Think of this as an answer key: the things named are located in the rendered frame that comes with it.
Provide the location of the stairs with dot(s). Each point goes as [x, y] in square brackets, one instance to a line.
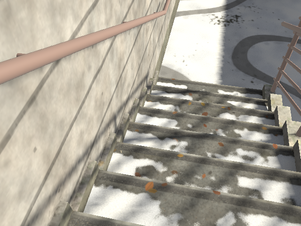
[198, 154]

